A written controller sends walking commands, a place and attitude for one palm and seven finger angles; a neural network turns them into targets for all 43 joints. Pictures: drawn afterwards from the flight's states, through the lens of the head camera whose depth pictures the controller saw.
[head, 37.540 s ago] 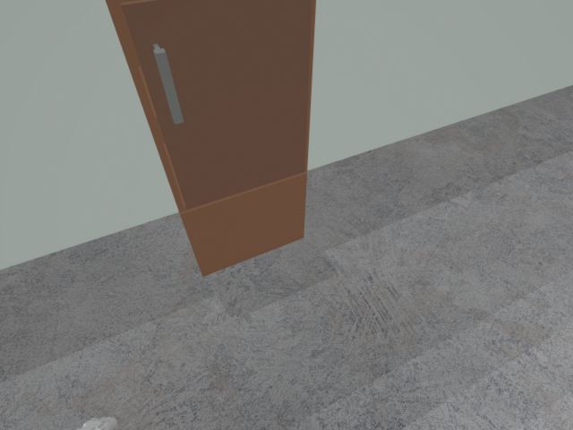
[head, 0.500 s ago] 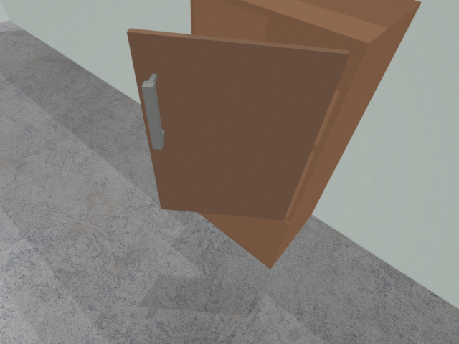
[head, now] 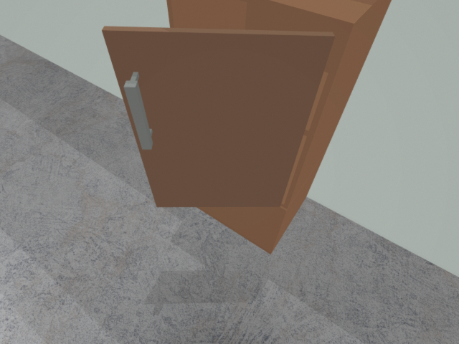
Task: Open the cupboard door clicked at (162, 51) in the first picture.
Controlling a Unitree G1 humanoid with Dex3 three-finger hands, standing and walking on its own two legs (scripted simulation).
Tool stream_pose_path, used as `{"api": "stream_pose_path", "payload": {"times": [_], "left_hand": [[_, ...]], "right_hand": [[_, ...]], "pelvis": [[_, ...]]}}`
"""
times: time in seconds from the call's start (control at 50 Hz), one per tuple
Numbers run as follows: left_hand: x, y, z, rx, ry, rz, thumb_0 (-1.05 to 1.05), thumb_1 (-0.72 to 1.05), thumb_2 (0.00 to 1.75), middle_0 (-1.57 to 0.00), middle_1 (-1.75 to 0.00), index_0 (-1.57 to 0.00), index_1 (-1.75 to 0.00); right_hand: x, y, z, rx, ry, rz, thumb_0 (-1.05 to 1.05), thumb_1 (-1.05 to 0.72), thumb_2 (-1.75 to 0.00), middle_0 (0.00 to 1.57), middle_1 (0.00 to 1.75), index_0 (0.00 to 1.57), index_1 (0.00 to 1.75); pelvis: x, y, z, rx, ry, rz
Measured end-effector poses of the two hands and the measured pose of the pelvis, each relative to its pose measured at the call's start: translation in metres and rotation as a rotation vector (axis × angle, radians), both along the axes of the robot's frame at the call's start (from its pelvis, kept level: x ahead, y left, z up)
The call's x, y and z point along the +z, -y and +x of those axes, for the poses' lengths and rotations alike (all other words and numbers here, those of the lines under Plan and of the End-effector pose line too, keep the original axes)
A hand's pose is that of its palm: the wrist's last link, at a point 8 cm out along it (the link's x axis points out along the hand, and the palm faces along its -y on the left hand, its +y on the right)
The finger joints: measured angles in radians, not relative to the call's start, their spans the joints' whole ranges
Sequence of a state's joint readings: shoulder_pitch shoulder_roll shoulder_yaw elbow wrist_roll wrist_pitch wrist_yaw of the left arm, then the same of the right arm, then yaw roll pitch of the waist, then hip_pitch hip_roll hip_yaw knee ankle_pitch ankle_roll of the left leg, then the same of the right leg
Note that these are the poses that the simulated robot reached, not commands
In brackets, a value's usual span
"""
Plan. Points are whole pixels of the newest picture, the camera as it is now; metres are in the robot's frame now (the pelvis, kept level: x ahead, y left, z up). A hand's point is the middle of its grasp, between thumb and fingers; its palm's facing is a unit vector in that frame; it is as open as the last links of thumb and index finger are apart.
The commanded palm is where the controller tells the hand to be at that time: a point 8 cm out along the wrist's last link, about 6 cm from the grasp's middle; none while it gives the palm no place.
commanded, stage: come to a stop and stand still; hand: left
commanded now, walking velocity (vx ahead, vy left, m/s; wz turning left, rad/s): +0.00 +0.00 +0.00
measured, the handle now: (141, 112) +0.56 +0.20 +0.08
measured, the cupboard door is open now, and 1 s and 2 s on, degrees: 36 36 36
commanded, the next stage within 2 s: look again from close up in 0.46 s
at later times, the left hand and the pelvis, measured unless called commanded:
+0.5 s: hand out of the picture -0.05 +0.10 -0.18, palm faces +0.06 -0.99 -0.11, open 7.3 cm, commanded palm none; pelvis -0.01 -0.04 +0.00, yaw +1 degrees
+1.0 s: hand out of the picture +0.06 +0.20 -0.17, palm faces +0.05 -0.97 -0.25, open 7.4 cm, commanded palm none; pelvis +0.00 -0.01 -0.01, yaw +2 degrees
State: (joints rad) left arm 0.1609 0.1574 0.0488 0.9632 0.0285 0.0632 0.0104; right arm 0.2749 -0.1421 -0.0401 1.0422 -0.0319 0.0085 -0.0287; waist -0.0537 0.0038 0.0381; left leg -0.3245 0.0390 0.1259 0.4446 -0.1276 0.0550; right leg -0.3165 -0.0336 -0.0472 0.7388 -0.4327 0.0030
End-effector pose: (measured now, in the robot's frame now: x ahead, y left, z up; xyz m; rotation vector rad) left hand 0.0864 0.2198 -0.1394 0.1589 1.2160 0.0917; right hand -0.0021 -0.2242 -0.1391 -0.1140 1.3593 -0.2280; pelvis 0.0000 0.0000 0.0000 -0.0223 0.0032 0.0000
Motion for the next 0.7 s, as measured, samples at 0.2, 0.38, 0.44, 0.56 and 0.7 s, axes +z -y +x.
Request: {"api": "stream_pose_path", "payload": {"times": [0.2,0.38,0.44,0.56,0.7], "left_hand": [[-0.004,0.022,-0.057,0.041,-0.043,0.037,0.00,0.93,0.90,-0.20,-0.30,-0.20,-0.30],[-0.012,0.049,-0.112,0.085,-0.179,-0.026,0.01,0.92,0.90,-0.20,-0.30,-0.20,-0.30],[-0.012,0.059,-0.128,0.099,-0.219,-0.046,0.01,0.92,0.90,-0.20,-0.30,-0.20,-0.30],[-0.012,0.072,-0.147,0.121,-0.273,-0.074,0.01,0.91,0.90,-0.20,-0.30,-0.20,-0.30],[-0.014,0.048,-0.130,0.103,-0.220,-0.021,0.01,0.91,0.90,-0.20,-0.30,-0.20,-0.30]], "right_hand": [[-0.012,0.026,-0.028,0.001,-0.045,0.043,0.01,-0.91,-0.90,0.20,0.30,0.20,0.30],[-0.008,0.023,-0.036,0.029,-0.093,0.060,0.01,-0.91,-0.90,0.20,0.30,0.20,0.30],[-0.007,0.022,-0.033,0.037,-0.095,0.065,0.01,-0.91,-0.90,0.20,0.30,0.20,0.30],[-0.006,0.020,-0.021,0.054,-0.090,0.060,0.01,-0.92,-0.90,0.20,0.30,0.20,0.30],[-0.009,0.035,0.009,0.080,0.010,0.011,0.02,-0.92,-0.90,0.20,0.30,0.20,0.30]], "pelvis": [[-0.006,0.030,-0.012,0.009,0.019,0.005],[-0.002,0.039,-0.012,0.014,0.026,0.015],[-0.001,0.040,-0.011,0.015,0.027,0.015],[0.000,0.041,-0.006,0.018,0.029,0.016],[-0.008,0.032,-0.002,0.038,0.017,-0.001]]}}
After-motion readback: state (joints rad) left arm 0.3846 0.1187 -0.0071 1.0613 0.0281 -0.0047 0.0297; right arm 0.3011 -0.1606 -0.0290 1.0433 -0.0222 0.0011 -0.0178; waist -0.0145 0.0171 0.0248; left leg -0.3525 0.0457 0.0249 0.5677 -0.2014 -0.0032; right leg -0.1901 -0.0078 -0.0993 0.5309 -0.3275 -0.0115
